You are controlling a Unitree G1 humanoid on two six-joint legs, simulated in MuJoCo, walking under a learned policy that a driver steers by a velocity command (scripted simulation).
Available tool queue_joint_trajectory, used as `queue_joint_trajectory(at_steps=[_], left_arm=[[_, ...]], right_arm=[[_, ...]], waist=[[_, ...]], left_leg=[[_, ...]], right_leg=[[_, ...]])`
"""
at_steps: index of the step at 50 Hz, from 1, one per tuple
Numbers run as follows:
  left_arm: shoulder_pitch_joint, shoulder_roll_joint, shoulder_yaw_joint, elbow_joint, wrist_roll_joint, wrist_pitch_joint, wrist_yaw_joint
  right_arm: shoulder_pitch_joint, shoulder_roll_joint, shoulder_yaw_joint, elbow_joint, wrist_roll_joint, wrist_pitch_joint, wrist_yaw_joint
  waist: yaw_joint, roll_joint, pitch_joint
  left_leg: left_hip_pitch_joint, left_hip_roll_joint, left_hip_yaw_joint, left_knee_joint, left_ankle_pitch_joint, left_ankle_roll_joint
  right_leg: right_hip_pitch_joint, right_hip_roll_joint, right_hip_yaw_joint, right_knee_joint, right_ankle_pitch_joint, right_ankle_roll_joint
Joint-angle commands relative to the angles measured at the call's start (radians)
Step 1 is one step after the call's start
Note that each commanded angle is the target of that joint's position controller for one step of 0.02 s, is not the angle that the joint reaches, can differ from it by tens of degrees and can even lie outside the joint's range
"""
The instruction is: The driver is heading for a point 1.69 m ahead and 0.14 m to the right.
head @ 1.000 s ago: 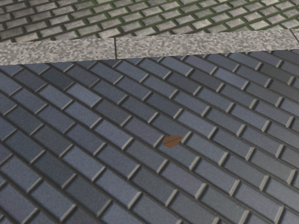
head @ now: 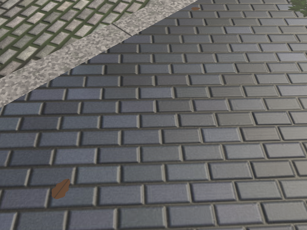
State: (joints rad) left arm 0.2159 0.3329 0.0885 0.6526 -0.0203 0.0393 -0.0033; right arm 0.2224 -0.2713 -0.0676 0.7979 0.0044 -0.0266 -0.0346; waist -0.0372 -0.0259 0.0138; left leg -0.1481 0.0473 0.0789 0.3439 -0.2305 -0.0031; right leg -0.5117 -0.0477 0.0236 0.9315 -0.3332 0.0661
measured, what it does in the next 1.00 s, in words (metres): walks ahead, turning right: right foot, then left foot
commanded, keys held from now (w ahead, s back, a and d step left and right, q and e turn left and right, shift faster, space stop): w+e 0.34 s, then w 0.66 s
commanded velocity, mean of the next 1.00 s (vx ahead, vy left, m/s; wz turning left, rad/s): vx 0.45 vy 0.00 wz -0.34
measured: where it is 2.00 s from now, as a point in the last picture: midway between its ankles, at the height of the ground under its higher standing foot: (209, 116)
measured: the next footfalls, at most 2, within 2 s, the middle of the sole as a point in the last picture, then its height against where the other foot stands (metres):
right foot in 0.16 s outside the picture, level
left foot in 0.66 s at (164, 226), level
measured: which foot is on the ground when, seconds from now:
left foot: down 0.00-0.18, up 0.20-0.64, down 0.66-1.00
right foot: up 0.00-0.14, down 0.16-0.66, up 0.68-1.00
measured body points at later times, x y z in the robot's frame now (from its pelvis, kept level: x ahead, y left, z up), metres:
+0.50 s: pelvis +0.18 -0.10 +0.00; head +0.21 -0.13 +0.44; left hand +0.29 +0.17 -0.10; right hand +0.33 -0.39 -0.10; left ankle +0.42 +0.01 -0.69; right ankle +0.06 -0.15 -0.75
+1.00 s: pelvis +0.48 -0.15 +0.00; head +0.51 -0.16 +0.45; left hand +0.75 +0.01 -0.09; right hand +0.41 -0.43 -0.13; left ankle +0.46 -0.05 -0.75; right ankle +0.59 -0.37 -0.69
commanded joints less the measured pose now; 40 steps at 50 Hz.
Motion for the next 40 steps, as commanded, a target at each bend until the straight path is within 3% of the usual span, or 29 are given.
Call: queue_joint_trajectory(at_steps=[1,4,6,7,8,9,10,11,12,13,14,16,18,22,26,29,31,32,33,34,35,36,37,38,39,40], left_arm=[[-0.133,0.043,-0.003,-0.129,0.001,-0.036,-0.015],[-0.107,0.052,-0.002,-0.129,-0.003,-0.036,-0.024],[-0.047,0.054,0.003,-0.112,-0.003,-0.034,-0.027],[0.024,0.067,0.013,-0.084,-0.002,-0.032,-0.024],[0.151,0.118,0.043,-0.046,-0.009,-0.030,-0.016],[0.307,0.222,0.074,-0.022,-0.014,-0.031,-0.001],[0.285,0.299,0.072,-0.063,-0.006,-0.059,-0.012],[0.255,0.196,0.044,-0.070,-0.002,-0.087,-0.023],[0.220,0.143,0.025,-0.070,0.006,-0.101,-0.025],[0.169,0.115,0.014,-0.081,0.008,-0.104,-0.024],[0.123,0.102,0.008,-0.088,0.008,-0.101,-0.019],[0.100,0.114,0.007,-0.097,0.017,-0.102,-0.004],[0.112,0.124,0.010,-0.079,0.012,-0.105,0.010],[0.180,0.122,0.010,-0.021,0.004,-0.108,0.027],[0.237,0.121,0.012,0.037,-0.003,-0.108,0.025],[0.241,0.126,0.017,0.064,-0.001,-0.095,0.030],[0.228,0.140,0.020,0.065,0.004,-0.083,0.032],[0.210,0.131,0.012,0.061,0.008,-0.077,0.032],[0.208,0.090,-0.006,0.040,0.025,-0.075,0.033],[0.374,-0.027,-0.038,0.040,0.009,-0.090,0.022],[0.315,0.065,-0.027,0.055,-0.009,-0.105,0.019],[0.181,0.115,-0.011,0.021,-0.030,-0.113,0.015],[0.103,0.109,-0.018,0.001,-0.021,-0.122,0.015],[0.056,0.100,-0.016,-0.010,0.000,-0.128,0.014],[0.071,0.089,-0.013,-0.008,0.006,-0.125,0.011],[0.097,0.067,-0.018,0.000,0.005,-0.119,0.009]], right_arm=[[-0.013,-0.223,-0.059,-0.058,0.008,-0.025,0.010],[-0.011,-0.238,-0.066,-0.053,0.022,-0.033,0.035],[-0.033,-0.240,-0.066,-0.050,0.038,-0.028,0.048],[-0.036,-0.224,-0.061,-0.049,0.038,-0.027,0.049],[-0.021,-0.178,-0.044,-0.046,0.024,-0.029,0.050],[-0.053,-0.099,-0.015,-0.082,-0.016,-0.034,0.051],[-0.109,-0.080,-0.007,-0.165,-0.012,-0.061,0.047],[-0.148,-0.176,-0.026,-0.164,0.025,-0.086,0.055],[-0.135,-0.192,-0.030,-0.158,0.035,-0.101,0.065],[-0.109,-0.188,-0.030,-0.131,0.016,-0.105,0.065],[-0.107,-0.190,-0.033,-0.123,-0.009,-0.106,0.065],[-0.103,-0.168,-0.030,-0.117,-0.018,-0.097,0.071],[-0.132,-0.140,-0.020,-0.117,-0.019,-0.086,0.070],[-0.265,-0.081,0.010,-0.144,-0.006,-0.085,0.081],[-0.353,-0.093,0.011,-0.179,0.006,-0.093,0.095],[-0.330,-0.116,0.002,-0.181,0.004,-0.099,0.101],[-0.226,-0.154,-0.019,-0.160,-0.001,-0.098,0.091],[-0.090,-0.187,-0.036,-0.132,-0.002,-0.095,0.082],[0.097,-0.231,-0.045,-0.108,-0.017,-0.092,0.072],[0.195,-0.288,-0.062,-0.067,-0.017,-0.087,0.077],[0.192,-0.189,-0.038,-0.061,0.014,-0.088,0.080],[0.116,-0.152,-0.026,-0.068,0.017,-0.082,0.070],[0.057,-0.138,-0.020,-0.077,0.004,-0.076,0.063],[0.018,-0.124,-0.014,-0.077,-0.006,-0.074,0.062],[0.002,-0.111,-0.007,-0.080,-0.020,-0.077,0.060],[-0.004,-0.107,-0.006,-0.077,-0.019,-0.080,0.060]], waist=[[-0.040,0.178,0.008],[-0.022,0.174,0.023],[0.028,0.149,0.019],[0.063,0.124,-0.004],[0.120,0.059,-0.064],[0.175,-0.192,-0.105],[0.142,-0.334,-0.139],[0.160,-0.183,-0.086],[0.124,-0.161,-0.038],[0.089,-0.077,-0.006],[0.065,-0.061,0.009],[0.040,-0.068,0.006],[0.040,-0.040,0.007],[0.094,-0.062,0.031],[0.121,-0.064,0.079],[0.099,-0.085,0.072],[0.044,-0.114,-0.018],[-0.031,-0.108,-0.118],[-0.102,-0.040,-0.273],[-0.028,0.288,-0.446],[-0.072,0.238,-0.416],[-0.075,0.171,-0.224],[-0.051,0.069,-0.134],[-0.020,0.034,-0.058],[0.016,0.053,-0.045],[0.036,0.074,-0.045]], left_leg=[[0.075,0.248,-0.174,-0.191,-0.141,0.182],[0.021,0.254,-0.118,-0.171,-0.125,0.175],[-0.021,0.256,-0.075,-0.104,-0.128,0.153],[-0.078,0.235,-0.032,-0.017,-0.083,0.133],[-0.161,0.186,0.041,0.184,0.022,0.095],[-0.395,0.086,0.127,0.608,-0.156,0.012],[-0.743,-0.077,-0.038,0.863,-0.373,-0.020],[-0.819,-0.007,-0.142,0.950,-0.308,0.006],[-0.807,0.027,-0.147,0.914,-0.210,0.034],[-0.751,0.058,-0.148,0.849,-0.129,0.034],[-0.695,0.069,-0.148,0.760,-0.069,0.025],[-0.612,0.051,-0.127,0.684,0.019,-0.003],[-0.592,0.027,-0.109,0.565,0.113,-0.035],[-0.477,-0.021,-0.078,0.288,0.338,-0.044],[-0.471,-0.028,-0.095,0.172,0.374,-0.003],[-0.452,-0.036,-0.089,0.136,0.283,0.040],[-0.289,-0.093,-0.030,0.144,0.184,0.080],[-0.085,-0.090,-0.019,0.142,0.223,0.118],[0.251,0.072,-0.196,0.206,0.258,0.190],[0.617,0.334,-0.730,0.118,0.015,0.378],[0.589,0.328,-0.870,-0.016,-0.153,0.359],[0.439,0.297,-0.693,-0.040,-0.171,0.309],[0.281,0.259,-0.579,-0.062,-0.092,0.276],[0.149,0.223,-0.502,-0.087,0.018,0.264],[0.072,0.197,-0.450,-0.115,0.091,0.259],[0.032,0.183,-0.421,-0.140,0.130,0.266]], right_leg=[[-0.075,-0.028,-0.040,-0.132,0.010,-0.027],[0.046,-0.019,-0.078,-0.236,0.003,-0.067],[0.166,0.005,-0.117,-0.347,0.050,-0.102],[0.291,0.044,-0.149,-0.386,0.067,-0.121],[0.482,0.074,-0.130,-0.411,0.051,-0.155],[0.670,-0.134,0.213,-0.520,0.016,-0.240],[0.759,-0.310,0.763,-0.711,-0.248,-0.431],[0.733,-0.324,0.719,-0.744,-0.257,-0.429],[0.673,-0.292,0.610,-0.724,-0.173,-0.396],[0.600,-0.241,0.498,-0.709,-0.062,-0.361],[0.538,-0.202,0.418,-0.712,0.057,-0.337],[0.468,-0.167,0.343,-0.733,0.253,-0.331],[0.449,-0.137,0.261,-0.739,0.366,-0.318],[0.389,-0.087,0.161,-0.747,0.385,-0.263],[0.454,-0.136,0.192,-0.739,0.353,-0.255],[0.557,-0.173,0.203,-0.673,0.499,-0.235],[0.597,-0.151,0.184,-0.521,0.871,-0.214],[0.550,-0.107,0.146,-0.349,0.978,-0.186],[0.340,-0.059,0.139,-0.067,0.741,-0.157],[-0.052,0.140,0.111,0.348,-0.083,-0.077],[-0.160,0.126,0.197,0.452,-0.227,-0.078],[-0.230,0.069,0.168,0.459,-0.161,-0.083],[-0.206,0.017,0.127,0.406,-0.083,-0.091],[-0.183,-0.017,0.099,0.335,-0.038,-0.090],[-0.128,-0.046,0.099,0.295,-0.006,-0.091],[-0.094,-0.056,0.093,0.262,0.004,-0.087]])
